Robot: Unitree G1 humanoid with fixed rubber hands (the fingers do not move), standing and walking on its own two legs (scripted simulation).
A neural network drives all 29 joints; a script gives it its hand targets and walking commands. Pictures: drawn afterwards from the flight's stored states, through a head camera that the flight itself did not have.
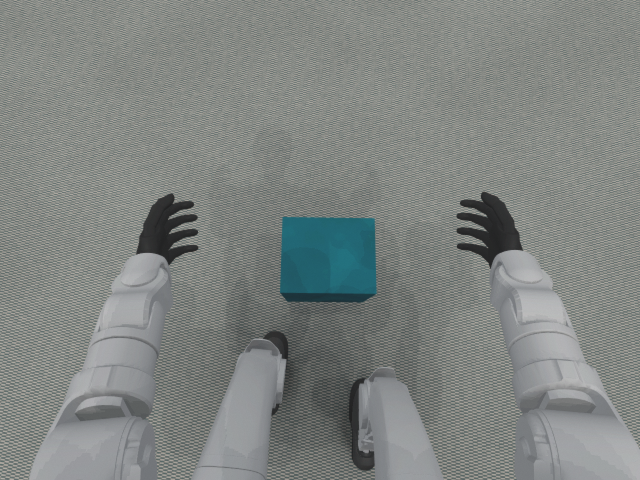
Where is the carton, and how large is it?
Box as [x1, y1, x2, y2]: [280, 217, 376, 301]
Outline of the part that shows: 283,217 280,292 287,301 363,301 376,293 374,218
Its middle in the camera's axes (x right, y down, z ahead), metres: +0.02 +0.07 +0.95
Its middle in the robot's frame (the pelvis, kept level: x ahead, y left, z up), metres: +0.44 +0.02 -0.55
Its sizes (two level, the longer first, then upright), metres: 0.201 0.164 0.243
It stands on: the floor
